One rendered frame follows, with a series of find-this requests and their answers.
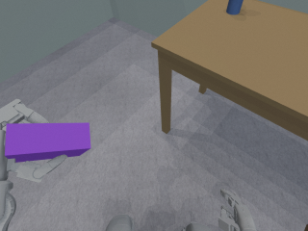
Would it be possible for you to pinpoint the table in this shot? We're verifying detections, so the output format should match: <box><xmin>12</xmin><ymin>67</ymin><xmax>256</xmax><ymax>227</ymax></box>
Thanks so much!
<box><xmin>151</xmin><ymin>0</ymin><xmax>308</xmax><ymax>231</ymax></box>

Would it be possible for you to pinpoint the robot left forearm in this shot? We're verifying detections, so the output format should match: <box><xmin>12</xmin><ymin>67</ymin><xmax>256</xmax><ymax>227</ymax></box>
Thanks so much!
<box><xmin>0</xmin><ymin>180</ymin><xmax>16</xmax><ymax>231</ymax></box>

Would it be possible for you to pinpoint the left robot thigh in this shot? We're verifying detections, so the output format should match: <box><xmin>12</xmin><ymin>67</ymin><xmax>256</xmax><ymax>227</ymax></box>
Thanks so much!
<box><xmin>105</xmin><ymin>214</ymin><xmax>136</xmax><ymax>231</ymax></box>

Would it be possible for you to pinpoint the sponge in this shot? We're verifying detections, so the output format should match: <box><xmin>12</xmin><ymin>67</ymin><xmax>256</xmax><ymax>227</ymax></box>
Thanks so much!
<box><xmin>5</xmin><ymin>122</ymin><xmax>91</xmax><ymax>163</ymax></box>

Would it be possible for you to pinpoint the right robot hand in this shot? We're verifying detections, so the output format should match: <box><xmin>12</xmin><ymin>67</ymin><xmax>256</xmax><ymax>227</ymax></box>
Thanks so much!
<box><xmin>218</xmin><ymin>189</ymin><xmax>257</xmax><ymax>231</ymax></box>

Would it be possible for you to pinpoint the left robot hand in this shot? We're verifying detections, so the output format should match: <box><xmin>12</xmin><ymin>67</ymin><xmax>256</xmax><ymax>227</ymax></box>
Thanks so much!
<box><xmin>0</xmin><ymin>99</ymin><xmax>67</xmax><ymax>183</ymax></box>

